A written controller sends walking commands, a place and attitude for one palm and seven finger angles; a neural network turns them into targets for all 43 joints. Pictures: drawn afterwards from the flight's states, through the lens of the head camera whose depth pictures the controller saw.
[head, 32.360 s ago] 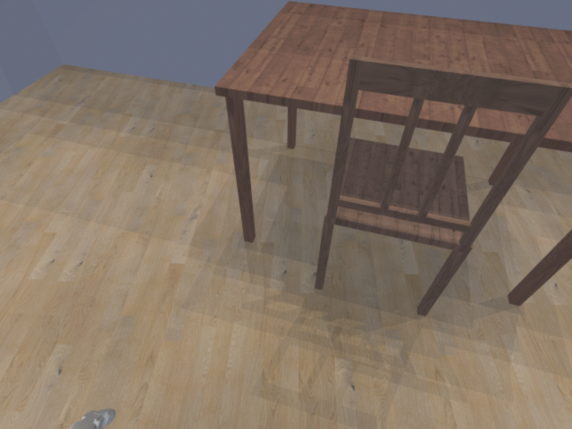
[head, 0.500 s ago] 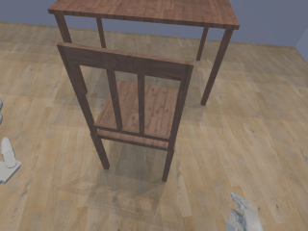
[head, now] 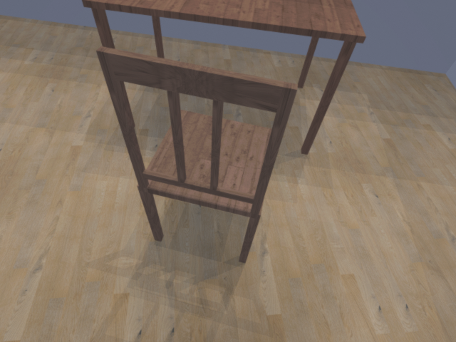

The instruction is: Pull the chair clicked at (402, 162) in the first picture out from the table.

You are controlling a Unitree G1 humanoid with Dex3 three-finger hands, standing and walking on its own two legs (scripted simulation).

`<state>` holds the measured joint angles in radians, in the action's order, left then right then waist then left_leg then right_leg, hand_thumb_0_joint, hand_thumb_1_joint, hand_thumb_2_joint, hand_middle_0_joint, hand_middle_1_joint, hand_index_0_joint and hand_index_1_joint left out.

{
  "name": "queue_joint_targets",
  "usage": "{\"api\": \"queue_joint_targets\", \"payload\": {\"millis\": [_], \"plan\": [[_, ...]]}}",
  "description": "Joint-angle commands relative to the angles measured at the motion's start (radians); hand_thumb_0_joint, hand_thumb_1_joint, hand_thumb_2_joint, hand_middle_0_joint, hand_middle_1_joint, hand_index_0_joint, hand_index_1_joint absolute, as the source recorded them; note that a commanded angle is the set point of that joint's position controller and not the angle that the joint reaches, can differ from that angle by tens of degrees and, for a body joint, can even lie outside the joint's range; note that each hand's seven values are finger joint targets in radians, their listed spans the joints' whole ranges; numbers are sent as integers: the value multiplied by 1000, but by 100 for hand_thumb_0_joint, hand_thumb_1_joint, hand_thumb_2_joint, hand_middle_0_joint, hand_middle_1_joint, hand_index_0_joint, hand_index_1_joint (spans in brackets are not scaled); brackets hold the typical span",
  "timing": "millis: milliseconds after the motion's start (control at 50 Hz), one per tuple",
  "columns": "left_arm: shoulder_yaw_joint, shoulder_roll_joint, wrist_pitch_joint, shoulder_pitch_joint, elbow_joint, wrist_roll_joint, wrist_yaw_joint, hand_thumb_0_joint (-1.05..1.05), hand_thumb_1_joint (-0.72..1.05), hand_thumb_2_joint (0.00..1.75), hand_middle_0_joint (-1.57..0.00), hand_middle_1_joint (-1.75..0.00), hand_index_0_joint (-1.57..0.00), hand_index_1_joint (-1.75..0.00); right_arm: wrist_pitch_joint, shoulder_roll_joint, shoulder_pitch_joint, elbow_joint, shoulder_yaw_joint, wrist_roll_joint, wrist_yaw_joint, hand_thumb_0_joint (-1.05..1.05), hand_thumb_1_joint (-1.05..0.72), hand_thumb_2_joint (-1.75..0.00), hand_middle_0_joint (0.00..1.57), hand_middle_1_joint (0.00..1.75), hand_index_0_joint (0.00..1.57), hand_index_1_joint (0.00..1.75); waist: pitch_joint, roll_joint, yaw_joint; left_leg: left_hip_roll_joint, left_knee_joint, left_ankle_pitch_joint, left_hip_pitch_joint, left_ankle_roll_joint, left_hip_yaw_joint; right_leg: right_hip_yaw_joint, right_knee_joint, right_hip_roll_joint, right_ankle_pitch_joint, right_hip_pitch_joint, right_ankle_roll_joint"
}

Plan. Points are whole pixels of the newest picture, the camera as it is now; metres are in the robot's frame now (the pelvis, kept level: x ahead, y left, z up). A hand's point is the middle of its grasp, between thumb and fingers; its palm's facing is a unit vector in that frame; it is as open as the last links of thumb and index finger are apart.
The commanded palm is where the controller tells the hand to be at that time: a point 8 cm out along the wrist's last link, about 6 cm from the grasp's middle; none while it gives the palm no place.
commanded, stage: let the arm hang, fingers relaxed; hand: left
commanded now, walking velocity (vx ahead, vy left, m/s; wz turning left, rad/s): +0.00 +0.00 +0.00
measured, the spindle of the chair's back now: (178, 142) +0.60 +0.16 -0.08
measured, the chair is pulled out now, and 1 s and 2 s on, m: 0.58 0.58 0.58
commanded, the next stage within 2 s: look to check the result in 0.68 s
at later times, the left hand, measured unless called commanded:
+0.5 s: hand out of the picture -0.01 +0.15 -0.17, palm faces +0.01 -0.98 -0.18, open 7.4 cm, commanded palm none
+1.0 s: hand out of the picture +0.00 +0.15 -0.17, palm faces +0.02 -0.98 -0.19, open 7.4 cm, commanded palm none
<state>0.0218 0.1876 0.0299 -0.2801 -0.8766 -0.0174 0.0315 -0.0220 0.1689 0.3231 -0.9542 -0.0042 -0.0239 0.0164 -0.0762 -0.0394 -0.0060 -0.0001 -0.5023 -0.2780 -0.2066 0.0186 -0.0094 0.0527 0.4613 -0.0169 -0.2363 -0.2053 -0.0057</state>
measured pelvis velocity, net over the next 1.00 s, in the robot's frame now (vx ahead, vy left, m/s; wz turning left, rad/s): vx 0.01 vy -0.01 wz -0.02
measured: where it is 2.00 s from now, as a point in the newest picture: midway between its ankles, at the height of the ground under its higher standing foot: outside the picture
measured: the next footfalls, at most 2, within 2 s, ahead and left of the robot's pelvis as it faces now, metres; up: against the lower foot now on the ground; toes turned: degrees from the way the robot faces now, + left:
none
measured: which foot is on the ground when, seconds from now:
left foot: down 0.00-1.00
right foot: down 0.00-1.00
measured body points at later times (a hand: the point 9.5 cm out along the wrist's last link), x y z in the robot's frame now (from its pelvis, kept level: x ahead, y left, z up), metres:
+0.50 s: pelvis +0.00 -0.01 +0.00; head +0.00 -0.01 +0.45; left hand +0.00 +0.20 -0.16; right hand -0.02 -0.21 -0.16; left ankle +0.00 +0.11 -0.74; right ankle +0.01 -0.12 -0.74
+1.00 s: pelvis +0.01 -0.01 +0.00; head +0.03 -0.02 +0.45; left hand +0.00 +0.20 -0.16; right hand -0.02 -0.21 -0.16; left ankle +0.00 +0.11 -0.74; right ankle +0.01 -0.12 -0.74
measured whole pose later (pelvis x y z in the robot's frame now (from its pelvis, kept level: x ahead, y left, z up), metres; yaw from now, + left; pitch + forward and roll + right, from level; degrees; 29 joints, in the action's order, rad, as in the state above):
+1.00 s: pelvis +0.01 -0.01 +0.00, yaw -1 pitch -2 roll +0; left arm 0.01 0.12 0.00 -0.31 -1.08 -0.01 0.04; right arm 0.01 0.10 0.34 -1.09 0.00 -0.01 0.03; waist -0.06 0.01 -0.01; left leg 0.01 -0.44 -0.26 -0.15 0.00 -0.03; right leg 0.04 0.44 -0.01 -0.24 -0.18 0.01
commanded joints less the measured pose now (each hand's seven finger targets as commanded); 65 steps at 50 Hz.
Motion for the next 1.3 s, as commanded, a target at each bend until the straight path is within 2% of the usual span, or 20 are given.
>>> {"api": "queue_joint_targets", "payload": {"millis": [0, 20, 80, 140, 180, 320, 380, 420, 540, 640, 700, 720, 760, 800, 820, 980, 1080, 1140, 1280], "plan": [[12, 89, -23, -52, -9, 2, 0, 0, 90, 90, -20, -30, -20, -30, 29, 97, 32, 46, -24, 7, 5, 0, -90, -90, 20, 30, 20, 30, 29, 151, 8, 101, 179, 29, -58, 31, 109, -62, -73, -61, 56, 59, 41], [10, 90, -23, -50, -25, 3, 0, 0, 90, 90, -20, -30, -20, -30, 27, 95, 49, 40, -24, 9, 6, 0, -90, -90, 20, 30, 20, 30, 24, 108, 7, 104, 184, 21, -67, 34, 107, -61, -77, -59, 55, 67, 41], [4, 86, -26, -63, -62, 4, 1, 0, 90, 90, -20, -30, -20, -30, 28, 98, 67, 17, -24, 10, 6, 0, -90, -90, 20, 30, 20, 30, 11, 36, 6, 97, 174, 4, -41, 32, 100, -86, -96, -72, 26, 28, 43], [-1, 80, -26, -72, -91, 5, 3, 0, 90, 90, -20, -30, -20, -30, 28, 92, 84, -10, -20, 9, 6, 0, -90, -90, 20, 30, 20, 30, -9, 24, 4, 96, 178, -3, -30, 33, 92, -96, -105, -74, 6, -1, 45], [-3, 78, -29, -81, -105, 6, 5, 0, 90, 90, -20, -30, -20, -30, 29, 87, 96, -26, -17, 10, 7, 0, -90, -90, 20, 30, 20, 30, -6, -14, 1, 94, 169, 26, -14, 31, 83, -104, -105, -77, 18, -10, 45], [-6, 66, -31, -107, -139, 6, 11, 0, 90, 90, -20, -30, -20, -30, 30, 55, 107, -68, -10, 14, 9, 0, -90, -90, 20, 30, 20, 30, -26, 6, 4, 93, 166, 49, -9, 31, 67, -110, -110, -75, 19, -24, 45], [-5, 55, -32, -113, -147, 5, 13, 0, 90, 90, -20, -30, -20, -30, 33, 43, 109, -79, -9, 13, 11, 0, -90, -90, 20, 30, 20, 30, -34, 36, 3, 90, 163, 57, -13, 29, 68, -114, -105, -77, 29, -29, 46], [-6, 49, -34, -119, -154, 5, 14, 0, 90, 90, -20, -30, -20, -30, 33, 29, 112, -89, -8, 15, 13, 0, -90, -90, 20, 30, 20, 30, -35, 28, 5, 90, 160, 75, -8, 30, 64, -110, -110, -74, 46, -21, 46], [-5, 32, -36, -123, -172, 5, 15, 0, 90, 90, -20, -30, -20, -30, 34, 16, 110, -103, -8, 14, 17, 0, -90, -90, 20, 30, 20, 30, -58, 72, 4, 89, 158, 79, -9, 24, 58, -114, -114, -75, 50, -31, 48], [-3, 26, -38, -120, -176, 6, 14, 0, 90, 90, -20, -30, -20, -30, 35, 13, 120, -107, -11, 14, 19, 0, -90, -90, 20, 30, 20, 30, -37, 54, 2, 87, 148, 100, 0, 22, 58, -110, -114, -77, 63, -14, 49], [-1, 24, -39, -120, -176, 6, 14, 0, 90, 90, -20, -30, -20, -30, 40, 13, 121, -108, -12, 15, 20, 0, -90, -90, 20, 30, 20, 30, 2, 51, 3, 91, 142, 136, 23, 24, 60, -101, -104, -81, 95, 5, 47], [-3, 20, -39, -121, -177, 6, 14, 0, 90, 90, -20, -30, -20, -30, 38, 10, 118, -110, -11, 16, 21, 0, -90, -90, 20, 30, 20, 30, -19, 43, 4, 91, 145, 126, 16, 25, 61, -102, -112, -75, 87, -1, 48], [-2, 20, -39, -120, -180, 6, 15, 0, 90, 90, -20, -30, -20, -30, 38, 12, 119, -113, -13, 15, 21, 0, -90, -90, 20, 30, 20, 30, -18, 60, 2, 91, 141, 142, 22, 22, 58, -103, -107, -80, 99, -5, 49], [-1, 20, -40, -119, -180, 8, 15, 0, 90, 90, -20, -30, -20, -30, 40, 12, 125, -115, -12, 16, 22, 0, -90, -90, 20, 30, 20, 30, -9, 52, 3, 93, 143, 151, 23, 23, 61, -100, -105, -81, 106, 7, 49], [-2, 19, -39, -117, -180, 7, 15, 0, 90, 90, -20, -30, -20, -30, 38, 7, 120, -116, -12, 17, 22, 0, -90, -90, 20, 30, 20, 30, -29, 46, 4, 92, 147, 141, 17, 24, 61, -99, -110, -75, 99, 0, 49], [0, 19, -38, -113, -180, 7, 16, 0, 90, 90, -20, -30, -20, -30, 38, 12, 120, -120, -14, 16, 22, 0, -90, -90, 20, 30, 20, 30, -20, 34, 1, 94, 148, 150, 28, 23, 58, -100, -104, -79, 105, 2, 47], [0, 20, -38, -113, -178, 7, 17, 0, 90, 90, -20, -30, -20, -30, 40, 12, 113, -122, -13, 16, 23, 0, -90, -90, 20, 30, 20, 30, -21, 58, 3, 96, 151, 169, 37, 24, 58, -101, -100, -78, 121, 2, 47], [0, 23, -38, -108, -176, 7, 17, 0, 90, 90, -20, -30, -20, -30, 39, 13, 116, -121, -14, 17, 24, 0, -90, -90, 20, 30, 20, 30, -20, 40, 0, 97, 149, 180, 38, 24, 57, -101, -101, -78, 136, 9, 47], [1, 23, -38, -109, -178, 7, 17, 0, 90, 90, -20, -30, -20, -30, 40, 14, 110, -120, -15, 17, 24, 0, -90, -90, 20, 30, 20, 30, -18, 51, 1, 96, 151, 185, 50, 23, 56, -99, -102, -81, 136, 10, 46]]}}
